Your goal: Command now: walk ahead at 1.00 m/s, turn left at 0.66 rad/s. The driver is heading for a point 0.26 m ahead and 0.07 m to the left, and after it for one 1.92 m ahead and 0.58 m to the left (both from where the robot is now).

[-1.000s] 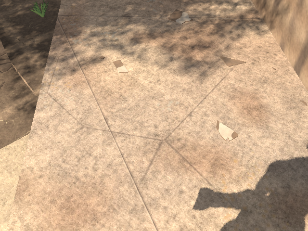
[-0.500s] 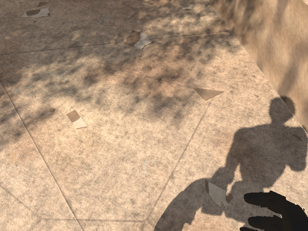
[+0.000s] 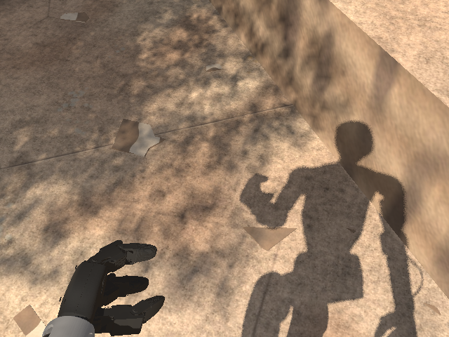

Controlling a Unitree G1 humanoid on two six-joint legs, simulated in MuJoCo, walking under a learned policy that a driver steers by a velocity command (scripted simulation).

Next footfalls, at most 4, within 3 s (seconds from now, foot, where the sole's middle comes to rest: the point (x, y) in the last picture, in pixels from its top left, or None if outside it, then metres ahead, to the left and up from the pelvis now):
0.02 right None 0.21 -0.13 -0.75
0.46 left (157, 298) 0.58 0.14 -0.75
0.88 right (125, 189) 0.99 0.24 -0.75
1.48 left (67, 174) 1.08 0.44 -0.75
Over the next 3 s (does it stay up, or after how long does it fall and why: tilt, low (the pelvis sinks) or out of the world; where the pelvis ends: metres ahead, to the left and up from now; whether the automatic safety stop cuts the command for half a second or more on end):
stays up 2.34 0.70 0.01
